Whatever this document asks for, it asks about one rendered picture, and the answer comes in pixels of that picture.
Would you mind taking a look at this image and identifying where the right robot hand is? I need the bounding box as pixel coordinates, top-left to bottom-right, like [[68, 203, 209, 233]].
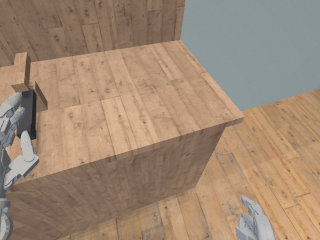
[[236, 195, 276, 240]]

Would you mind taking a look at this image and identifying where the counter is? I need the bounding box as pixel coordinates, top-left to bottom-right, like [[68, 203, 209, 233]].
[[0, 0, 245, 240]]

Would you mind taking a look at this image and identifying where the left robot hand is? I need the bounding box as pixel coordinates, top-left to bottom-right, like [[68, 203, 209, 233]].
[[0, 92, 39, 199]]

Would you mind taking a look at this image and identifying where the tap lever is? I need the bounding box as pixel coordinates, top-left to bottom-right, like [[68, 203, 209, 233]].
[[16, 86, 37, 140]]

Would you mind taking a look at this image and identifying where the robot left forearm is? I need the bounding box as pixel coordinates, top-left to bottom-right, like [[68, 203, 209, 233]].
[[0, 198, 14, 240]]

